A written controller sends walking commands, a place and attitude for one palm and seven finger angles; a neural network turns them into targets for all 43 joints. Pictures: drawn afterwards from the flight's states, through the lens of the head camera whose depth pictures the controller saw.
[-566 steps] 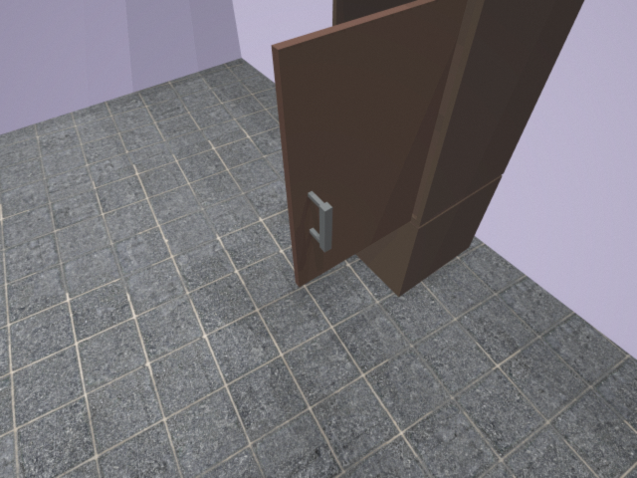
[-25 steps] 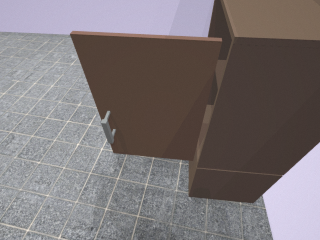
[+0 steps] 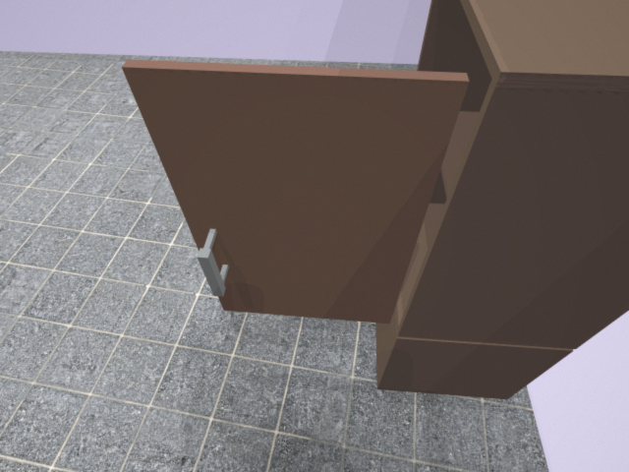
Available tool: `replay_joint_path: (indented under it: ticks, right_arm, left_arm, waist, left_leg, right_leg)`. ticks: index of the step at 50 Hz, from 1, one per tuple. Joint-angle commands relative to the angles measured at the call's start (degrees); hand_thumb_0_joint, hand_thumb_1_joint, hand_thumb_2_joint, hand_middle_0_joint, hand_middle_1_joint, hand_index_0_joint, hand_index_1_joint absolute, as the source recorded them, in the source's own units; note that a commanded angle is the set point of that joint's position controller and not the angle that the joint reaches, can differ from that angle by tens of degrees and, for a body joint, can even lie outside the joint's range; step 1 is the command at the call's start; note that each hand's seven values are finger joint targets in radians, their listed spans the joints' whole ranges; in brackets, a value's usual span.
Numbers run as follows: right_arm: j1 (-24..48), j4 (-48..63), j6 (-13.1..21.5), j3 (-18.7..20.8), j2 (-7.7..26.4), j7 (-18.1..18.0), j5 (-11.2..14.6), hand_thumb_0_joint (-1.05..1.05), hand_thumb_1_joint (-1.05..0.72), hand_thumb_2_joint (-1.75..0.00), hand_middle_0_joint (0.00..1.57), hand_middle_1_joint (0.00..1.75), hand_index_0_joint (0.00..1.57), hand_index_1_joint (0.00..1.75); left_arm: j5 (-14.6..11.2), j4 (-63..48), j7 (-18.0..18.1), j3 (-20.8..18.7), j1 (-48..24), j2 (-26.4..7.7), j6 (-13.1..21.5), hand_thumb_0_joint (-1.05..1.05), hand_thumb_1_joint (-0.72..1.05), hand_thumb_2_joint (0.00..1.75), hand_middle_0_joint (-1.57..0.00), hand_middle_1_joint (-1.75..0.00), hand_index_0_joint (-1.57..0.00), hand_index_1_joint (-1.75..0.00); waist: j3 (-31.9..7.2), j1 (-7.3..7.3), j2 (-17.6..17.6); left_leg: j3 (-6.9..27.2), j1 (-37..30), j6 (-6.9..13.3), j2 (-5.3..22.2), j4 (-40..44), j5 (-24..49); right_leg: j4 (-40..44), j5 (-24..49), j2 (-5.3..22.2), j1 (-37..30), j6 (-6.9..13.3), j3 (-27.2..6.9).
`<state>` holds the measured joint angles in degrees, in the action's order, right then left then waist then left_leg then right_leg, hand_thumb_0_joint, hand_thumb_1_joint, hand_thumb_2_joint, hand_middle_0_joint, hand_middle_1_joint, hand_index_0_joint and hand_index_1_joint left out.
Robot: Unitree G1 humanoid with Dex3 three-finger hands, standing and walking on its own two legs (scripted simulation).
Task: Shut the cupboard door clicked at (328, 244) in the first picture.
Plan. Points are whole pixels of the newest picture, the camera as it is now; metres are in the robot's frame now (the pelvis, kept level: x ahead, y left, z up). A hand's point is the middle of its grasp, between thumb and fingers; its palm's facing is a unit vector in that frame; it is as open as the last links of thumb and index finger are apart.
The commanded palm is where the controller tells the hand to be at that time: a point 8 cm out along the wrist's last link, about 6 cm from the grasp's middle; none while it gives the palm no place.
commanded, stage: come to a stop and stand still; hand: left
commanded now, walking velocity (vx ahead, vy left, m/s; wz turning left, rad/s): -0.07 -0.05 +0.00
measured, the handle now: (215, 264) +0.45 +0.21 -0.09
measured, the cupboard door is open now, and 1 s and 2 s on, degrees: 89 89 89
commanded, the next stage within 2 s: look again from close up in 0.74 s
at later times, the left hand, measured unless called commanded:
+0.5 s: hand out of the picture +0.02 +0.19 -0.16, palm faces +0.00 -0.97 -0.23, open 7.4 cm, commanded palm none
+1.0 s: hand out of the picture -0.07 +0.16 -0.16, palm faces +0.00 -0.98 -0.19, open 7.4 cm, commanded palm none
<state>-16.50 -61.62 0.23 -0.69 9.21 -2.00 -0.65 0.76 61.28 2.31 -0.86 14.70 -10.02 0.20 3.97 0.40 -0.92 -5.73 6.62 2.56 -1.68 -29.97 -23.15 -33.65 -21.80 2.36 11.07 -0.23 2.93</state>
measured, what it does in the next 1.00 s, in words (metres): stands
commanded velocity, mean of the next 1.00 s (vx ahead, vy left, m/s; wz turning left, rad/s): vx -0.01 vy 0.00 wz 0.00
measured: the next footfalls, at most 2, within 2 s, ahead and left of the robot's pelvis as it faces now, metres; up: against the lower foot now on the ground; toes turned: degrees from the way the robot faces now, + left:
none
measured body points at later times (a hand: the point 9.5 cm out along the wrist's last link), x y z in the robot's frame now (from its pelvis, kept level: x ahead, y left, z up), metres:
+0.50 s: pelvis -0.04 +0.01 +0.00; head -0.03 +0.00 +0.45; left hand +0.02 +0.24 -0.14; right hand +0.02 -0.23 -0.15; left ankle -0.08 +0.08 -0.73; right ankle -0.05 -0.12 -0.73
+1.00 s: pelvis -0.04 -0.01 +0.01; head -0.03 -0.02 +0.46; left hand -0.07 +0.21 -0.15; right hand -0.08 -0.22 -0.15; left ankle -0.08 +0.08 -0.73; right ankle -0.05 -0.12 -0.73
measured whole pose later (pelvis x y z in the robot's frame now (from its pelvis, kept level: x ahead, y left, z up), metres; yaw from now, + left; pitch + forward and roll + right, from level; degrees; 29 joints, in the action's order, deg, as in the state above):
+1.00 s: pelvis -0.04 -0.01 +0.01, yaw +0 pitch -1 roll +1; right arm -18.4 -66.2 1.2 -1.8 8.8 -1.4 -0.5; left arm 0.5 65.1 1.8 1.7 17.7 -7.7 0.5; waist 2.8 -0.2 -0.9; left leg -5.3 6.9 2.4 -1.4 -23.8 -16.0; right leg -26.8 -14.6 1.5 11.2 0.3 2.6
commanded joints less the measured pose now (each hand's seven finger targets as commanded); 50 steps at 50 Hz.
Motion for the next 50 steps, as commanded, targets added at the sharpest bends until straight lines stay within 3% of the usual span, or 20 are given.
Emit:
replay_joint_path:
  ticks: [1, 2, 4, 6, 10, 11, 12, 13, 14, 15, 17, 19, 20, 23, 24, 28, 31, 38, 50]
  right_arm:
    - [-4.18, 1.17, 1.26, 1.69, 5.73, -0.88, 0.16, 0.0, -0.9, -0.9, 0.2, 0.3, 0.2, 0.3]
    - [-4.22, 0.65, 1.51, 1.82, 6.26, -1.01, 0.05, 0.0, -0.9, -0.9, 0.2, 0.3, 0.2, 0.3]
    - [-3.66, 0.02, 1.74, 1.99, 6.86, -1.21, 0.01, 0.0, -0.9, -0.9, 0.2, 0.3, 0.2, 0.3]
    - [-2.82, 0.3, 1.67, 2.14, 7.03, -1.33, 0.02, 0.0, -0.9, -0.9, 0.2, 0.3, 0.2, 0.3]
    - [-1.83, 0.39, 1.72, 2.11, 6.94, -1.24, -0.11, 0.0, -0.9, -0.9, 0.2, 0.3, 0.2, 0.3]
    - [1.27, 4.42, 1.61, 3.12, 10.26, -0.2, 1.0, 0.0, -0.9, -0.9, 0.2, 0.3, 0.2, 0.3]
    - [-0.85, 6.41, 1.94, 2.75, 7.32, 0.39, 0.15, 0.0, -0.9, -0.9, 0.2, 0.3, 0.2, 0.3]
    - [-1.17, 6.56, 1.82, 2.35, 5.9, 0.46, 0.3, 0.0, -0.9, -0.9, 0.2, 0.3, 0.2, 0.3]
    - [-1.07, 6.93, 1.88, 2.05, 4.66, 0.75, 0.02, 0.0, -0.9, -0.9, 0.2, 0.3, 0.2, 0.3]
    - [-1.55, 6.84, 1.81, 2.11, 5.35, 0.65, -0.06, 0.0, -0.9, -0.9, 0.2, 0.3, 0.2, 0.3]
    - [-3.3, 6.49, 1.75, 2.09, 7.37, 0.0, -0.34, 0.0, -0.9, -0.9, 0.2, 0.3, 0.2, 0.3]
    - [-2.39, 6.8, 1.55, 1.88, 7.7, -0.39, -0.4, 0.0, -0.9, -0.9, 0.2, 0.3, 0.2, 0.3]
    - [-1.84, 7.01, 1.33, 1.8, 8.0, -0.42, -0.34, 0.0, -0.9, -0.9, 0.2, 0.3, 0.2, 0.3]
    - [0.3, 7.3, 0.91, 1.27, 7.66, 0.07, -0.23, 0.0, -0.9, -0.9, 0.2, 0.3, 0.2, 0.3]
    - [0.2, 6.92, 1.0, 1.2, 7.31, 0.22, -0.3, 0.0, -0.9, -0.9, 0.2, 0.3, 0.2, 0.3]
    - [-0.52, 5.86, 1.02, 1.01, 7.71, 0.78, -0.35, 0.0, -0.9, -0.9, 0.2, 0.3, 0.2, 0.3]
    - [-1.11, 4.92, 1.12, 0.82, 7.63, 0.93, -0.3, 0.0, -0.9, -0.9, 0.2, 0.3, 0.2, 0.3]
    - [-3.62, 1.09, 1.97, 0.06, 6.36, 0.63, 0.14, 0.0, -0.9, -0.9, 0.2, 0.3, 0.2, 0.3]
    - [-5.17, -3.16, 2.08, -0.1, 4.21, 0.09, 0.22, 0.0, -0.9, -0.9, 0.2, 0.3, 0.2, 0.3]
  left_arm:
    - [-0.41, -1.53, 0.75, -0.56, 3.24, -6.58, 0.87, 0.0, 0.9, 0.9, -0.2, -0.3, -0.2, -0.3]
    - [-0.41, -1.97, 0.84, -0.67, 2.52, -6.42, 0.73, 0.0, 0.9, 0.9, -0.2, -0.3, -0.2, -0.3]
    - [-0.45, -2.51, 0.86, -0.88, 1.06, -6.73, 0.42, 0.0, 0.9, 0.9, -0.2, -0.3, -0.2, -0.3]
    - [-0.33, -2.69, 0.88, -1.2, 0.71, -6.6, 0.17, 0.0, 0.9, 0.9, -0.2, -0.3, -0.2, -0.3]
    - [-0.22, -2.61, 0.66, -1.27, 0.07, -7.02, 0.29, 0.0, 0.9, 0.9, -0.2, -0.3, -0.2, -0.3]
    - [0.39, -0.65, 2.41, -0.97, 5.96, -7.48, 1.72, 0.0, 0.9, 0.9, -0.2, -0.3, -0.2, -0.3]
    - [0.34, -3.24, 2.28, -1.28, 5.77, -8.55, 2.15, 0.0, 0.9, 0.9, -0.2, -0.3, -0.2, -0.3]
    - [0.03, -3.72, 2.1, -0.66, 3.89, -7.94, 2.41, 0.0, 0.9, 0.9, -0.2, -0.3, -0.2, -0.3]
    - [-0.09, -4.72, 1.56, -0.41, 1.36, -8.53, 2.7, 0.0, 0.9, 0.9, -0.2, -0.3, -0.2, -0.3]
    - [-0.27, -5.32, 1.22, -0.2, 0.91, -8.8, 2.5, 0.0, 0.9, 0.9, -0.2, -0.3, -0.2, -0.3]
    - [-0.56, -5.26, 1.07, 0.07, 1.37, -6.99, 2.04, 0.0, 0.9, 0.9, -0.2, -0.3, -0.2, -0.3]
    - [-0.5, -5.23, 0.88, 0.25, 0.6, -6.21, 1.23, 0.0, 0.9, 0.9, -0.2, -0.3, -0.2, -0.3]
    - [-0.43, -5.14, 0.81, 0.32, 0.5, -6.11, 0.76, 0.0, 0.9, 0.9, -0.2, -0.3, -0.2, -0.3]
    - [-0.32, -4.87, 0.15, 0.76, 0.35, -5.94, 0.17, 0.0, 0.9, 0.9, -0.2, -0.3, -0.2, -0.3]
    - [-0.23, -4.69, -0.13, 0.76, 0.04, -6.03, 0.17, 0.0, 0.9, 0.9, -0.2, -0.3, -0.2, -0.3]
    - [-0.05, -4.36, -0.52, 0.8, 1.28, -6.21, 0.05, 0.0, 0.9, 0.9, -0.2, -0.3, -0.2, -0.3]
    - [0.0, -3.81, -0.59, 0.82, 2.78, -6.47, 0.32, 0.0, 0.9, 0.9, -0.2, -0.3, -0.2, -0.3]
    - [-0.34, -0.81, -0.44, 1.26, 4.88, -5.62, 1.16, 0.0, 0.9, 0.9, -0.2, -0.3, -0.2, -0.3]
    - [-0.37, 2.22, 0.01, 1.41, 6.06, -4.25, 1.33, 0.0, 0.9, 0.9, -0.2, -0.3, -0.2, -0.3]
  waist:
    - [-4.3, -0.24, 5.56]
    - [-5.26, -0.17, 2.85]
    - [-4.96, -0.03, -0.16]
    - [-4.73, 0.18, -0.5]
    - [-5.44, 0.18, -0.56]
    - [-8.17, 1.34, 2.96]
    - [-10.29, 0.71, 3.37]
    - [-10.84, -0.79, 4.38]
    - [-12.27, -1.21, -2.84]
    - [-10.56, -1.57, -4.35]
    - [-9.43, -1.0, -2.68]
    - [-5.1, -0.74, -4.69]
    - [-2.74, -0.63, -4.15]
    - [2.83, -0.6, 1.25]
    - [3.29, -0.61, 0.36]
    - [4.43, -0.65, 2.4]
    - [3.25, -0.44, 2.31]
    - [-0.6, -0.45, 2.08]
    - [0.33, -0.16, 0.82]
  left_leg:
    - [5.61, -0.4, -1.11, 7.63, 6.36, 37.67]
    - [5.94, -3.12, -0.75, 8.35, 6.48, 44.7]
    - [6.59, -5.5, -0.09, 9.55, 6.84, 52.01]
    - [6.64, -5.92, 0.06, 9.88, 6.87, 52.44]
    - [6.62, -4.73, -0.09, 9.19, 8.01, 45.29]
    - [4.86, -1.62, -1.86, 10.07, -6.02, 52.89]
    - [5.18, 4.4, -1.68, 6.92, -6.42, 36.74]
    - [5.43, 6.58, -1.88, 6.5, -3.08, 22.24]
    - [4.51, 5.22, -1.89, 5.03, 2.33, 21.61]
    - [5.67, 2.69, -1.32, 5.97, 2.62, 29.51]
    - [7.38, -0.83, -0.32, 9.04, 1.4, 45.54]
    - [8.14, -0.99, 0.21, 9.67, 2.7, 48.21]
    - [8.35, 0.4, 0.34, 9.71, 3.82, 44.62]
    - [8.71, 5.6, 0.56, 8.4, 8.71, 18.67]
    - [8.91, 6.48, 0.7, 8.06, 10.08, 15.51]
    - [9.35, 8.54, 0.75, 7.26, 13.84, 0.78]
    - [9.18, 8.53, 0.8, 7.06, 14.33, -0.39]
    - [7.83, 4.59, 0.51, 7.22, 12.22, 10.77]
    - [7.02, 3.53, 0.03, 7.42, 11.34, 16.77]
  right_leg:
    - [1.86, 44.91, 6.22, -5.35, 3.66, -4.39]
    - [1.59, 40.75, 5.25, -4.37, 3.07, -3.83]
    - [2.78, 31.9, 3.75, -2.75, 2.59, -3.33]
    - [3.8, 29.38, 3.54, -2.43, 2.39, -3.26]
    - [5.69, 31.48, 4.26, -4.48, 2.78, -4.17]
    - [6.94, 43.13, 4.74, -3.27, 0.61, -4.16]
    - [4.25, 50.41, 7.27, -9.8, 3.13, -6.51]
    - [2.84, 51.82, 9.41, -9.85, 4.58, -7.47]
    - [0.46, 54.91, 9.55, -10.78, 5.22, -7.31]
    - [-0.28, 48.78, 7.44, -7.1, 4.14, -5.39]
    - [-0.02, 34.9, 4.24, -3.99, 3.49, -3.22]
    - [1.41, 24.33, 2.68, -0.95, 3.3, -2.62]
    - [2.35, 19.54, 2.2, -0.47, 3.08, -2.64]
    - [7.52, 11.76, 2.67, 1.66, 2.96, -5.02]
    - [7.9, 10.93, 2.56, 1.63, 3.05, -5.29]
    - [10.79, 1.79, 2.47, 3.54, 2.97, -6.82]
    - [11.44, 1.16, 2.73, 3.33, 2.95, -7.11]
    - [11.02, 10.53, 3.84, 0.82, 3.01, -7.04]
    - [10.43, 17.14, 4.28, -0.72, 3.05, -6.13]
